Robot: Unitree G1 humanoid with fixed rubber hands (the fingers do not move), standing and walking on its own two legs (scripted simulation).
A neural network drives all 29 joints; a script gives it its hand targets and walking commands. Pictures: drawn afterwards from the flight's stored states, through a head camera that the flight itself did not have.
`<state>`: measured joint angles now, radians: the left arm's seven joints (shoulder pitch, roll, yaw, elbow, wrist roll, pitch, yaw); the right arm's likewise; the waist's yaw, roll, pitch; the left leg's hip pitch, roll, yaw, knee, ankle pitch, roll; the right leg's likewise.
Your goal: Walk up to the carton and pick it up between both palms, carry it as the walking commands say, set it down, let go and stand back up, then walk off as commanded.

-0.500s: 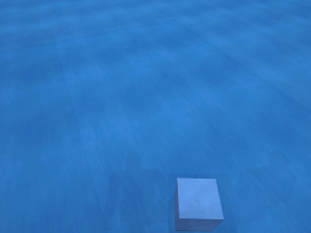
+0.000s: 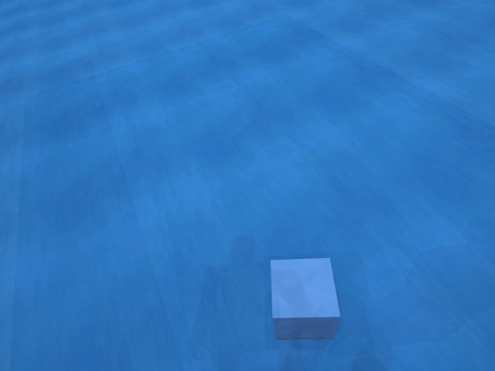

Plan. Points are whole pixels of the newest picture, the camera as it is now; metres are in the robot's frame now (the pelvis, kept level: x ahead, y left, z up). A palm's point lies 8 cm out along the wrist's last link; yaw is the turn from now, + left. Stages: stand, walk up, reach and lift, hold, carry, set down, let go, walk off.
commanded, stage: walk up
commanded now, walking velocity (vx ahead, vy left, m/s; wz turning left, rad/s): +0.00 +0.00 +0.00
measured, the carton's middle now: (302, 300) +0.48 -0.08 -0.65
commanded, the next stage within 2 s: none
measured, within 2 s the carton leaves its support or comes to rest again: neither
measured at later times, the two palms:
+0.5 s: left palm out of the picture -0.03 +0.31 -0.15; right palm out of the picture +0.06 -0.16 -0.13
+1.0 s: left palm out of the picture +0.12 +0.31 -0.18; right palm out of the picture +0.14 -0.17 -0.13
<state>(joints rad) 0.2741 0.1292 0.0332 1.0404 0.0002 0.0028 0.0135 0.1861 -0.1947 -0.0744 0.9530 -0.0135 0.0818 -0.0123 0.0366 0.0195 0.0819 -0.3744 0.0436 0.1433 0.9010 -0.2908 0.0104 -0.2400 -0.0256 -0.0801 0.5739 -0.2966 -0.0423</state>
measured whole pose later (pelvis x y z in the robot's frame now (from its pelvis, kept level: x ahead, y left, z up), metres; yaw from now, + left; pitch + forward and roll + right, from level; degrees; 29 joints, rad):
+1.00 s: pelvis +0.12 +0.08 -0.01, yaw +4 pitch +0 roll -3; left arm 0.21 0.21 0.03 1.04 0.00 0.05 0.00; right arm 0.33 -0.19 -0.03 0.99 -0.01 -0.01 -0.04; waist 0.04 -0.04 0.07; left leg -0.01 0.04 0.14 0.53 -0.53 0.05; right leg -0.38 -0.01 -0.13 0.80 -0.28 -0.05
